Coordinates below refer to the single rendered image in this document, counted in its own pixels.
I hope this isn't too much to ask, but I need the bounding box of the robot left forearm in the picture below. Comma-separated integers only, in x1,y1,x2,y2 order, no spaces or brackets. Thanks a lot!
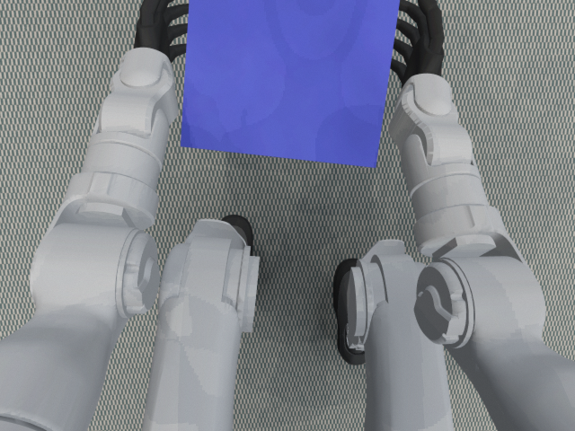
30,48,179,304

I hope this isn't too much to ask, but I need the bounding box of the robot left shin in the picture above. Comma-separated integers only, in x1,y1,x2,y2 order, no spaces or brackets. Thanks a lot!
158,219,247,315

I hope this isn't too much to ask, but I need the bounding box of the carton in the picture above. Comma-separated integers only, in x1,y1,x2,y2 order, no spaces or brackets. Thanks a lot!
181,0,400,168

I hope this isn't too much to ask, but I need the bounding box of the right robot foot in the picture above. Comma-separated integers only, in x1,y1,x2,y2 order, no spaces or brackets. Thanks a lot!
333,259,366,365

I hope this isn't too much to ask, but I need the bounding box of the right robot upper arm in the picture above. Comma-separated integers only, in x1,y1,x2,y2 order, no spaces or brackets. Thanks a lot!
414,256,575,431

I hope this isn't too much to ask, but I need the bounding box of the robot right forearm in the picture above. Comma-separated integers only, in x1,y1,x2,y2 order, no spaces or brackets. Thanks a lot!
388,74,545,320

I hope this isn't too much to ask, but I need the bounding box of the robot left hand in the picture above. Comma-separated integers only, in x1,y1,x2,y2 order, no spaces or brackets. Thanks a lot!
134,0,189,63

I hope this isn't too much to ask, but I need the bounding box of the robot right hand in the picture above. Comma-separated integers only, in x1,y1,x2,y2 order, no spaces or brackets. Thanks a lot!
390,0,445,88

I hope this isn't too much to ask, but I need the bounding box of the left robot upper arm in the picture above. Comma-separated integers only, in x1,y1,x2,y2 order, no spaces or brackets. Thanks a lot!
0,223,160,431

